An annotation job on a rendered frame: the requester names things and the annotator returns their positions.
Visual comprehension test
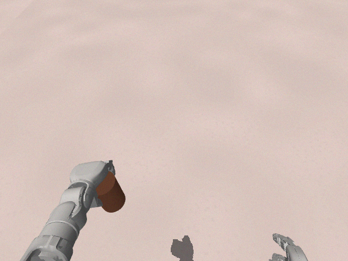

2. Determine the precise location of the left robot hand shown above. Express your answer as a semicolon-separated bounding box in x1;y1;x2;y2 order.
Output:
70;160;115;208

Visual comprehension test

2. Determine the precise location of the right robot hand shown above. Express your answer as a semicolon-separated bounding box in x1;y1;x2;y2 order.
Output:
269;233;308;261

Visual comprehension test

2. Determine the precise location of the can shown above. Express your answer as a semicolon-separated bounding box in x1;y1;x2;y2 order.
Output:
96;171;126;213

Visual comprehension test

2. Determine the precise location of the left robot arm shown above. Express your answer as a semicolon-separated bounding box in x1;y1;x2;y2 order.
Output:
20;179;96;261

